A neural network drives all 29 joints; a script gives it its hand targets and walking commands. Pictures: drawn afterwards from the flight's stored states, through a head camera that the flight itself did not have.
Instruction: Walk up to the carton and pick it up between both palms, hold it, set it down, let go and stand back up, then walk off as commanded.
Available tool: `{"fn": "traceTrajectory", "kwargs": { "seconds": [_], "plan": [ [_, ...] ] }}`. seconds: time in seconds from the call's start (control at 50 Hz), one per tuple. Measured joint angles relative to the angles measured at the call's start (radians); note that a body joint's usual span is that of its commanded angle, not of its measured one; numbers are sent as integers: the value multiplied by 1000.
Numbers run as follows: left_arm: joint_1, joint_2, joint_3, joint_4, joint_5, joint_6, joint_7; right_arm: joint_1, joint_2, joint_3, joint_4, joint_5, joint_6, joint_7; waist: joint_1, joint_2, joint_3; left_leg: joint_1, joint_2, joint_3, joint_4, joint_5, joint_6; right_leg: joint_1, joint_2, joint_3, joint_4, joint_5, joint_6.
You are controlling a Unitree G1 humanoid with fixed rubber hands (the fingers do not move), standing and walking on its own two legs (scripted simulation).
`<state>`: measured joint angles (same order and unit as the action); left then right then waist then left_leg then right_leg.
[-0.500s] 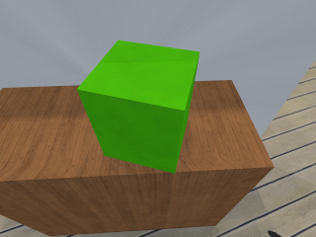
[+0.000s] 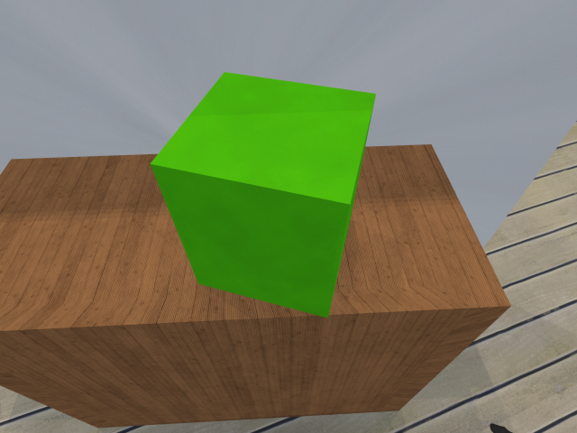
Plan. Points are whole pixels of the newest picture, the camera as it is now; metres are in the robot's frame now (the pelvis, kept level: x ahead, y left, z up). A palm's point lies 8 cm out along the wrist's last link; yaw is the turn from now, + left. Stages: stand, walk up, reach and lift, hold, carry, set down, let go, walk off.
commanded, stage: walk up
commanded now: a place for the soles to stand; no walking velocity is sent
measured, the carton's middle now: (277, 198) +0.43 +0.02 +0.10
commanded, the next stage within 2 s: none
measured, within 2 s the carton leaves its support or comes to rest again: neither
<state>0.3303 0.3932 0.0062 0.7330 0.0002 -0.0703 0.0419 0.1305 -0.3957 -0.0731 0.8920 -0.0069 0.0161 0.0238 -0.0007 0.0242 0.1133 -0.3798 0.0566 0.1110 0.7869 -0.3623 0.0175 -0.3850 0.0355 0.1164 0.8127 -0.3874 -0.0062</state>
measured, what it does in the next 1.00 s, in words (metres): stands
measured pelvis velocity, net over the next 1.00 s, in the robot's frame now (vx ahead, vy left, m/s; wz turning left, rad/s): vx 0.01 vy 0.01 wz -0.02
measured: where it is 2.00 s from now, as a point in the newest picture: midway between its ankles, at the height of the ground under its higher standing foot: outside the picture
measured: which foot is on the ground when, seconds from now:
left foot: down 0.00-1.00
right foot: down 0.00-1.00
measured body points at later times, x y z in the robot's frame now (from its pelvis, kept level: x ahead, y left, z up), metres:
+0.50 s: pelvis +0.00 +0.01 +0.00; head +0.03 +0.00 +0.45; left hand +0.08 +0.32 -0.09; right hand +0.11 -0.31 -0.11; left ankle +0.03 +0.11 -0.70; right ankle +0.03 -0.14 -0.71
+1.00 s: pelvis +0.01 +0.01 +0.00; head +0.03 +0.00 +0.45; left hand +0.10 +0.32 -0.09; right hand +0.12 -0.31 -0.11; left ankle +0.03 +0.11 -0.71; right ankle +0.03 -0.14 -0.71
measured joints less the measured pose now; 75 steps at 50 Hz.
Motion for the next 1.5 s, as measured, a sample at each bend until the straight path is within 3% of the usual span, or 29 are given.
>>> {"fn": "traceTrajectory", "kwargs": {
  "seconds": [0.2,0.28,0.38,0.42,0.52,0.58,0.66,0.74,1.18,1.26,1.34,1.48,1.5],
  "plan": [
    [0,0,0,0,0,-1,0,-14,0,0,-8,0,16,0,0,-1,1,-7,1,1,21,-43,1,0,2,4,-2,-4,0],
    [-2,0,0,0,0,1,0,-4,0,0,-5,0,3,0,0,1,-6,-6,-9,0,10,-5,7,0,-6,5,-2,-4,0],
    [-1,0,0,0,0,8,0,-1,0,0,-2,0,-5,0,1,0,-8,-3,-3,1,11,-15,19,13,-1,5,0,-64,0],
    [-1,0,0,1,0,8,0,-3,0,0,-2,0,-4,0,0,3,-7,-3,6,0,20,-19,15,19,6,4,-21,1,0],
    [-1,0,0,3,0,-3,0,-4,0,0,-2,0,7,0,0,6,-17,-4,-1,0,19,-61,14,18,2,7,-28,1,0],
    [-1,0,0,3,0,-3,0,0,0,0,-1,0,-3,0,0,11,-20,-2,-10,-1,-3,-5,15,19,-5,7,-35,1,0],
    [-1,0,0,3,0,-1,0,13,0,0,0,0,-23,0,0,10,-19,7,-9,-1,-3,-18,24,19,0,7,2,-67,0],
    [-1,0,0,3,0,-6,0,7,0,0,0,0,-18,0,0,6,-20,7,-4,1,7,-27,19,31,-3,6,-47,23,12],
    [-2,0,0,3,0,-8,0,6,0,0,-2,0,-21,0,0,6,-37,19,-5,2,0,-22,19,33,-4,7,-33,3,13],
    [-1,0,0,4,0,-11,5,6,0,0,-26,0,11,6,0,13,-36,15,1,2,18,-36,20,35,2,7,-32,0,13],
    [0,0,0,4,0,-17,16,5,0,0,-57,0,37,7,0,19,-28,-28,-9,2,149,-166,20,34,-17,7,-32,0,13],
    [1,0,0,4,0,-15,21,13,-1,0,-89,0,22,23,-1,46,6,-15,-8,-2,101,-154,20,23,-66,7,-18,-13,13],
    [-3,0,0,4,0,-12,21,25,-1,0,-90,0,9,23,-1,47,9,-11,-13,0,75,-84,23,11,-71,7,17,-33,13]
  ]
}}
